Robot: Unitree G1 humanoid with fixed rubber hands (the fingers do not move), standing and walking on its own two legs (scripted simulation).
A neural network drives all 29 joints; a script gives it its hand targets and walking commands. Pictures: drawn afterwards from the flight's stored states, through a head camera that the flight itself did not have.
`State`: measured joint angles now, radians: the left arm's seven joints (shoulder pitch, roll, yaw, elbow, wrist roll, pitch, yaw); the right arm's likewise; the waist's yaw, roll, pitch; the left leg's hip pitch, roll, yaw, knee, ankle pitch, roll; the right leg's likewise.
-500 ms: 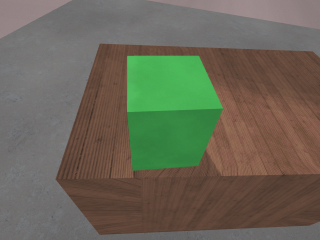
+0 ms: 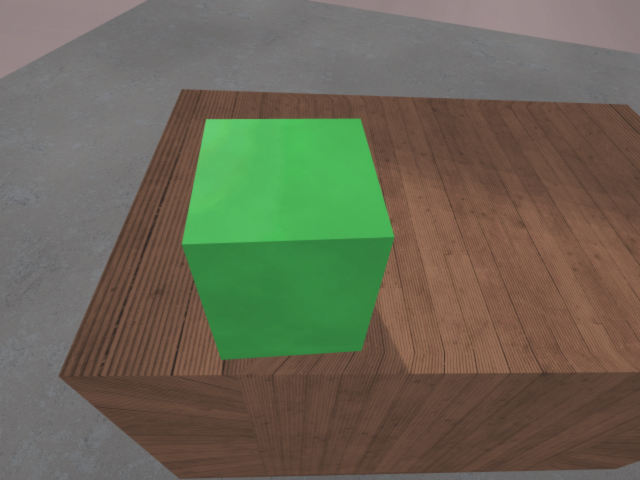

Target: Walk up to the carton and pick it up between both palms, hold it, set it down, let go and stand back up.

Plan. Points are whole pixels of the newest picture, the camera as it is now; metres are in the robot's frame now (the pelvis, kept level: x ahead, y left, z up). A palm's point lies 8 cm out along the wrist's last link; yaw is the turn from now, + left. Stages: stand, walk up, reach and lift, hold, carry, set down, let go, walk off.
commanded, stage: walk up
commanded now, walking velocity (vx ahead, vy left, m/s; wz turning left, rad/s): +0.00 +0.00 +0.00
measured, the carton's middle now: (288, 242) +0.41 +0.04 +0.07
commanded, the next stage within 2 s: stand in 1.64 s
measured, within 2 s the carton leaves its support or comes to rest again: neither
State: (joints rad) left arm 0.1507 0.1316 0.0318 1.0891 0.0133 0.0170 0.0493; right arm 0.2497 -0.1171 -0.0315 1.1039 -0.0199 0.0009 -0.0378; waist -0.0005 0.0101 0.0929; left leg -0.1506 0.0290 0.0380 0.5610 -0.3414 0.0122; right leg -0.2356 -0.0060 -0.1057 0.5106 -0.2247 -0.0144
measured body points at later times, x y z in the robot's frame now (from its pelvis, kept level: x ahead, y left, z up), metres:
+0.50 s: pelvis +0.03 +0.01 +0.01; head +0.05 +0.01 +0.46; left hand +0.00 +0.21 -0.15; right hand +0.01 -0.19 -0.15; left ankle -0.03 +0.10 -0.73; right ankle +0.03 -0.11 -0.73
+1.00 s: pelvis -0.05 +0.03 +0.00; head -0.03 +0.02 +0.45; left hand -0.01 +0.28 -0.15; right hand +0.02 -0.22 -0.15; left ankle -0.09 +0.16 -0.71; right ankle +0.03 -0.11 -0.73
